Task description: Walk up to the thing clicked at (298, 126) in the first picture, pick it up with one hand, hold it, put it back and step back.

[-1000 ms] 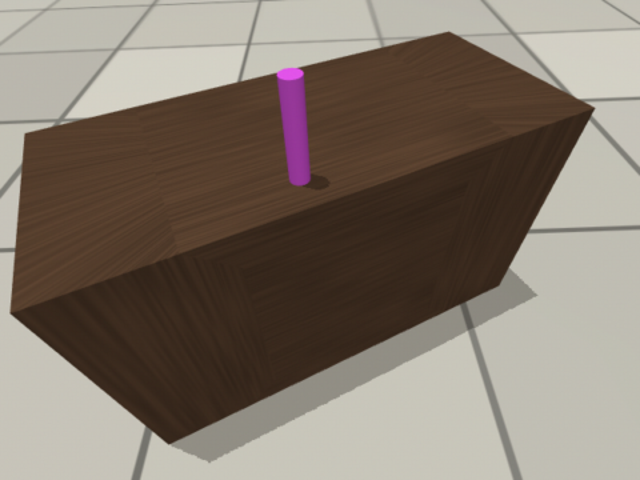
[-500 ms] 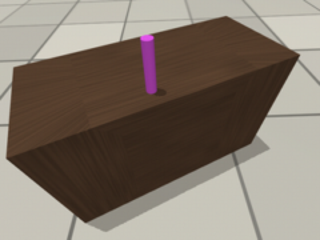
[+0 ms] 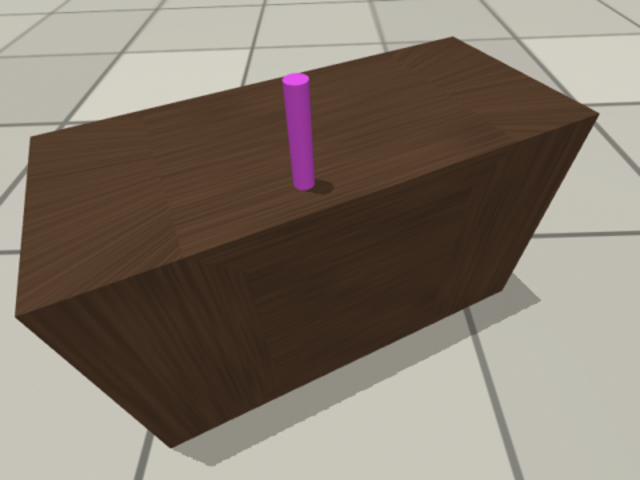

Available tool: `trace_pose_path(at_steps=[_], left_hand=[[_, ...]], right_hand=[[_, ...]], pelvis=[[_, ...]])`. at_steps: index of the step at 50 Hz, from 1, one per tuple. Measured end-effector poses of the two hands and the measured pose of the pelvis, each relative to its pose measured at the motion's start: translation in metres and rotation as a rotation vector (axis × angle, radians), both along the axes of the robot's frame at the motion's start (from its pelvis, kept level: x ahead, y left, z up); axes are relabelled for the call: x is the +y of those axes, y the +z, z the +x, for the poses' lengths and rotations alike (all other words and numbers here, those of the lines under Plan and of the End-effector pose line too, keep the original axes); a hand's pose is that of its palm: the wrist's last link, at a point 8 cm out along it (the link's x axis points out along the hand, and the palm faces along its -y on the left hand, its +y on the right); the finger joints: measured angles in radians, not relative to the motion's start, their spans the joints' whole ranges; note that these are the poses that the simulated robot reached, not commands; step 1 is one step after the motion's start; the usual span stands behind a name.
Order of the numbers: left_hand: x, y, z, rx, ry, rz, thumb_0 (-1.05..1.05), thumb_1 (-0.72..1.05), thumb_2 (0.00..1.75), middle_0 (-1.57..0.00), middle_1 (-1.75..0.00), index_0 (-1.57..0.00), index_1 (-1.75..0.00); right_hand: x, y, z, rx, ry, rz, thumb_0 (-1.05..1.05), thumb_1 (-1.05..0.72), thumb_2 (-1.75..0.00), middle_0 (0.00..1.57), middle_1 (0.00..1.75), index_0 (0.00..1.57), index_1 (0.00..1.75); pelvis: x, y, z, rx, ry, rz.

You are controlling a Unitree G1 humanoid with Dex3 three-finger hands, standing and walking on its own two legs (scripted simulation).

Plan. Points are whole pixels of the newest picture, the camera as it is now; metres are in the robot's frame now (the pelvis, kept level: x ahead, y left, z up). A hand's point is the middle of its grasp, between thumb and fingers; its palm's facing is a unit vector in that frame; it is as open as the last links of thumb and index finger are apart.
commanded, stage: stand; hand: right
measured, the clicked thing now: (300, 137) +0.67 +0.07 +0.08
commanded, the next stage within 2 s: walk up in 0.12 s
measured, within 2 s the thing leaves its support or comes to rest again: neither
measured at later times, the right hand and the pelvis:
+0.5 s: hand (489, 477) +0.17 -0.20 -0.15, palm faces -0.19 +0.88 -0.44, open 7.4 cm; pelvis +0.06 +0.09 -0.04, yaw +11 degrees
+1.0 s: hand (433, 361) +0.35 -0.16 -0.16, palm faces -0.37 +0.81 -0.46, open 7.4 cm; pelvis +0.20 +0.09 -0.03, yaw +21 degrees
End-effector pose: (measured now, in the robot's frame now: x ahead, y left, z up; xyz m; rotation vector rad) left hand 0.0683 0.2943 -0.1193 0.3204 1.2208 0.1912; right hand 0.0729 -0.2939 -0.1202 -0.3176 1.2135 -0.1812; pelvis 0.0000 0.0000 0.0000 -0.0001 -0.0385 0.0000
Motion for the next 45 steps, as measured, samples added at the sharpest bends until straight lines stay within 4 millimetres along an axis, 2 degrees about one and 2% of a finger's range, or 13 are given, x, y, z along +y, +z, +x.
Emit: trace_pose_path(at_steps=[7,10,13,17,22,25,27,31,34,39,45], left_hand=[[0.001,0.0,-0.003,-0.001,0.01,-0.001,0.0,0.91,0.9,-0.2,-0.3,-0.2,-0.3],[0.012,0.002,-0.007,-0.066,0.053,0.007,0.0,0.91,0.9,-0.21,-0.3,-0.2,-0.3],[0.03,0.007,-0.019,-0.098,0.109,0.035,0.0,0.9,0.9,-0.21,-0.3,-0.21,-0.3],[0.062,0.008,-0.036,-0.069,0.155,0.065,0.0,0.9,0.9,-0.21,-0.3,-0.2,-0.3],[0.109,-0.008,-0.039,-0.038,0.19,0.069,0.01,0.9,0.9,-0.21,-0.3,-0.2,-0.3],[0.138,-0.03,-0.029,-0.019,0.196,0.064,0.01,0.9,0.9,-0.2,-0.3,-0.2,-0.3],[0.147,-0.038,-0.016,-0.003,0.195,0.048,0.01,0.91,0.9,-0.2,-0.3,-0.2,-0.3],[0.151,-0.031,0.02,-0.037,0.193,0.001,0.01,0.91,0.9,-0.2,-0.3,-0.2,-0.3],[0.153,-0.022,0.042,-0.076,0.211,-0.021,0.01,0.91,0.9,-0.2,-0.3,-0.2,-0.3],[0.157,-0.015,0.067,-0.092,0.265,-0.016,0.0,0.91,0.9,-0.2,-0.3,-0.2,-0.3],[0.145,-0.015,0.089,-0.075,0.333,0.003,0.0,0.91,0.9,-0.2,-0.3,-0.2,-0.3]], right_hand=[[-0.001,-0.001,-0.003,0.009,0.001,0.005,0.01,-0.9,-0.89,0.2,0.3,0.2,0.3],[-0.004,-0.002,-0.002,0.037,0.039,0.002,0.01,-0.9,-0.89,0.2,0.3,0.2,0.3],[-0.003,0.003,0.009,0.068,0.084,-0.014,0.01,-0.9,-0.89,0.2,0.3,0.2,0.3],[0.005,0.012,0.035,0.054,0.127,-0.035,0.01,-0.91,-0.89,0.2,0.3,0.2,0.3],[0.034,0.015,0.077,0.023,0.178,-0.077,0.01,-0.91,-0.89,0.2,0.3,0.2,0.3],[0.057,0.009,0.099,-0.018,0.183,-0.111,0.01,-0.91,-0.89,0.2,0.3,0.2,0.3],[0.072,0.006,0.107,-0.042,0.184,-0.115,0.01,-0.91,-0.89,0.2,0.3,0.2,0.3],[0.103,0.013,0.116,-0.014,0.2,-0.091,0.01,-0.91,-0.89,0.2,0.3,0.2,0.3],[0.118,0.02,0.127,-0.011,0.224,-0.081,0.01,-0.9,-0.89,0.2,0.3,0.2,0.3],[0.127,0.025,0.157,-0.005,0.272,-0.102,0.01,-0.9,-0.89,0.21,0.3,0.21,0.3],[0.118,0.022,0.217,-0.016,0.353,-0.13,0.01,-0.9,-0.89,0.21,0.3,0.21,0.3]], pelvis=[[0.0,-0.001,-0.001,0.002,0.01,-0.002],[0.002,-0.005,0.002,0.002,0.056,-0.015],[0.01,-0.005,0.009,0.004,0.086,-0.018],[0.029,-0.006,0.022,-0.005,0.126,-0.029],[0.063,-0.02,0.046,-0.013,0.178,-0.045],[0.089,-0.037,0.064,-0.015,0.19,-0.012],[0.102,-0.041,0.073,-0.015,0.202,-0.008],[0.115,-0.028,0.094,-0.011,0.246,-0.008],[0.122,-0.019,0.113,-0.011,0.271,-0.002],[0.125,-0.014,0.146,-0.011,0.308,0.009],[0.112,-0.017,0.175,0.01,0.352,0.01]])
